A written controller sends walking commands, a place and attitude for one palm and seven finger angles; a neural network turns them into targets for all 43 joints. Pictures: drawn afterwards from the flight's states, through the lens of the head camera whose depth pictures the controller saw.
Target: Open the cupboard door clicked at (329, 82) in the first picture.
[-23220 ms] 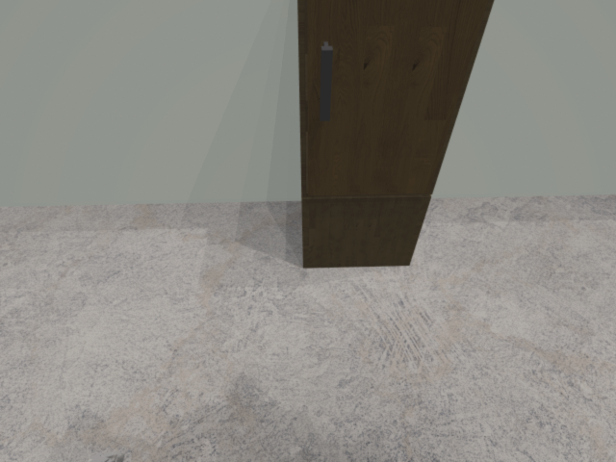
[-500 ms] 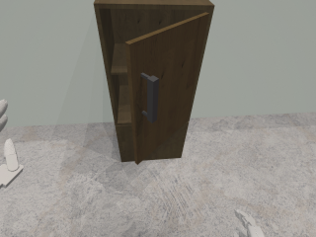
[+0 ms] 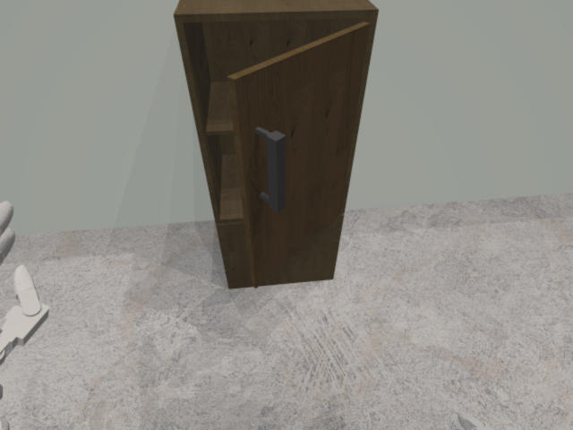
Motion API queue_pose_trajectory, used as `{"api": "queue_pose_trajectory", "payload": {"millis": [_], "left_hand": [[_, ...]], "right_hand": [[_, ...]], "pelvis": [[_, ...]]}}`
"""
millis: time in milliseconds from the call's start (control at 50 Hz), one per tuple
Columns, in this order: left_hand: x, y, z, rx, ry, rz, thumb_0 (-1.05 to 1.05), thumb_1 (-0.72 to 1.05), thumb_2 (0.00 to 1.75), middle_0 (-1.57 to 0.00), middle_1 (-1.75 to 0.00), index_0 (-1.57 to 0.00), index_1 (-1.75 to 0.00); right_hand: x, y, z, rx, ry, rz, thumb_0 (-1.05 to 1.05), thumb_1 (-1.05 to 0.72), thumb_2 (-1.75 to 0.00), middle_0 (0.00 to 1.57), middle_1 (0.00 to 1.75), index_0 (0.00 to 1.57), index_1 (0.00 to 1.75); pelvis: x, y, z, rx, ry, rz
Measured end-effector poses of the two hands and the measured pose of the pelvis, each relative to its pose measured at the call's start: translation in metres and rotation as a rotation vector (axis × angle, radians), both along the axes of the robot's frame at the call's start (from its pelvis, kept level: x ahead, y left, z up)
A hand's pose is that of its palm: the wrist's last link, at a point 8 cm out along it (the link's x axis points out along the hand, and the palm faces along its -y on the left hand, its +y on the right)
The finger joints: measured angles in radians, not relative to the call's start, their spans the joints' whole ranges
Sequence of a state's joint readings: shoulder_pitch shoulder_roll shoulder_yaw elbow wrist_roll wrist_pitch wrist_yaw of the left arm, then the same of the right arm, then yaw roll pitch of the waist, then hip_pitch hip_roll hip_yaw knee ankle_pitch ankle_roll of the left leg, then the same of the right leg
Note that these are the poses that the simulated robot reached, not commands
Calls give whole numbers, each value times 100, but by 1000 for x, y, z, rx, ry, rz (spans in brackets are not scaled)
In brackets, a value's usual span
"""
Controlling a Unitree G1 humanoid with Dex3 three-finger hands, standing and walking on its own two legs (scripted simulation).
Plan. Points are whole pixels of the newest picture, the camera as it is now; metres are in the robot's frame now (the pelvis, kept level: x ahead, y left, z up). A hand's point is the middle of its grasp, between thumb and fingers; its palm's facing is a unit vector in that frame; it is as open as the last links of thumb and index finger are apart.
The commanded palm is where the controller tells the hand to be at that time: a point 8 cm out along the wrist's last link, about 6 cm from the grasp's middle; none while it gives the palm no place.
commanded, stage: stop stepping back and stand still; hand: left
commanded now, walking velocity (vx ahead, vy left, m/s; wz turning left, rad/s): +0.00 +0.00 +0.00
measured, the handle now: (269, 170) +0.58 +0.07 +0.05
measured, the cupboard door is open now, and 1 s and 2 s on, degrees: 42 42 42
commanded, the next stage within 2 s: let the arm hang, fingers relaxed in 0.98 s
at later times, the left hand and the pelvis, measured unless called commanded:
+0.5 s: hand out of the picture +0.18 +0.31 +0.15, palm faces +0.42 -0.79 -0.44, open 7.5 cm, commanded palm +0.12 +0.34 +0.18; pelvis -0.02 +0.04 +0.00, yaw -1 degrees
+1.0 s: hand out of the picture +0.17 +0.30 +0.14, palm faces +0.40 -0.79 -0.45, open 7.5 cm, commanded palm +0.11 +0.34 +0.18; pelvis -0.03 +0.04 +0.01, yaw +0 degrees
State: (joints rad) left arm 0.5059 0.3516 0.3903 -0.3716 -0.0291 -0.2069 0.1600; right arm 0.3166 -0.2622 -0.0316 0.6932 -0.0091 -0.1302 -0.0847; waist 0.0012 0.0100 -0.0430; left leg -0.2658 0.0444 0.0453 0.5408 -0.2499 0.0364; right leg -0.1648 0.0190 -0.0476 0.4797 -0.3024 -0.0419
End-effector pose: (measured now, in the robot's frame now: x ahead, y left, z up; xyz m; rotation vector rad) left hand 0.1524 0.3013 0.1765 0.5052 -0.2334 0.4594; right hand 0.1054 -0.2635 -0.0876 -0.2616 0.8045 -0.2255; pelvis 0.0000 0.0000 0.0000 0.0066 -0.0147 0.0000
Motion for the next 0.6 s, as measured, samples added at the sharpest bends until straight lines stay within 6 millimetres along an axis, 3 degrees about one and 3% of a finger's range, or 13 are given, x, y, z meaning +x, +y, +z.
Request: {"api": "queue_pose_trajectory", "payload": {"millis": [160,260,400,600], "left_hand": [[4,14,3,45,8,-70,2,89,90,-21,-31,-21,-30],[2,25,3,42,25,-75,2,89,90,-21,-31,-21,-30],[-9,37,-3,3,60,-52,2,89,90,-21,-31,-21,-30],[-22,44,-4,-6,73,-25,2,89,90,-21,-31,-21,-30]], "right_hand": [[44,43,17,41,-121,47,1,-91,-90,20,29,20,29],[57,72,25,83,-165,90,1,-91,-90,21,29,20,29],[48,92,23,95,-138,119,1,-90,-90,21,30,21,30],[16,85,15,68,-65,87,1,-90,-90,21,30,21,30]], "pelvis": [[-3,19,-3,-11,-11,-16],[-8,29,-1,-20,-4,-20],[-17,39,2,-24,0,-16],[-28,45,5,-29,1,-4]]}}
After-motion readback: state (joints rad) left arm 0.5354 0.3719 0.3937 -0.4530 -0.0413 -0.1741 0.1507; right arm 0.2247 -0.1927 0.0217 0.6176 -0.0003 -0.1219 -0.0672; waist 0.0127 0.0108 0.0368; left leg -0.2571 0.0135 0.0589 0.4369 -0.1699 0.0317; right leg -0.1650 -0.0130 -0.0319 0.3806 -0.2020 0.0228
